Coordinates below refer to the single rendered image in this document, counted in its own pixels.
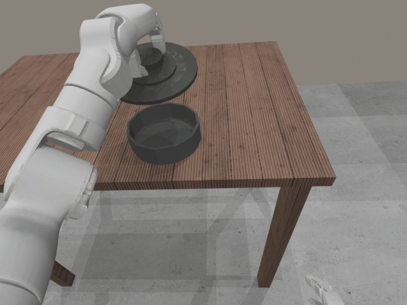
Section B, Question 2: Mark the lid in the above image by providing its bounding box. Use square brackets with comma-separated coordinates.
[120, 42, 198, 105]

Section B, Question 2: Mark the pot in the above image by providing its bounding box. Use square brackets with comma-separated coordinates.
[127, 102, 201, 165]

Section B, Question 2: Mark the table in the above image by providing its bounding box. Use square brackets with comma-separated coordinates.
[0, 41, 336, 288]

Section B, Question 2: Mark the left robot hand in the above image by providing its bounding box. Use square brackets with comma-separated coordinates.
[98, 4, 166, 78]

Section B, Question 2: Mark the knob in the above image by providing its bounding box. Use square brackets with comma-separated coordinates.
[138, 48, 163, 71]

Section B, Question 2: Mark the robot left upper arm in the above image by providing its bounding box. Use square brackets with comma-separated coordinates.
[0, 143, 98, 305]

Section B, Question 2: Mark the right robot hand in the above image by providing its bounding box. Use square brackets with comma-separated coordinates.
[305, 274, 345, 305]

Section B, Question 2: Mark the robot left forearm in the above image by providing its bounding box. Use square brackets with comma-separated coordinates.
[4, 11, 138, 201]

